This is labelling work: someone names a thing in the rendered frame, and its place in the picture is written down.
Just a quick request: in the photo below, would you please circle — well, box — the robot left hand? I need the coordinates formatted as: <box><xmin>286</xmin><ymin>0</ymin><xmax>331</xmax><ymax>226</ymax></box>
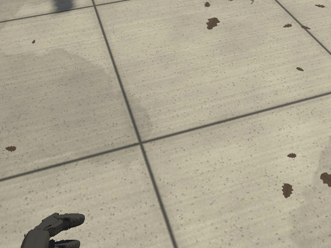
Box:
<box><xmin>21</xmin><ymin>213</ymin><xmax>85</xmax><ymax>248</ymax></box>

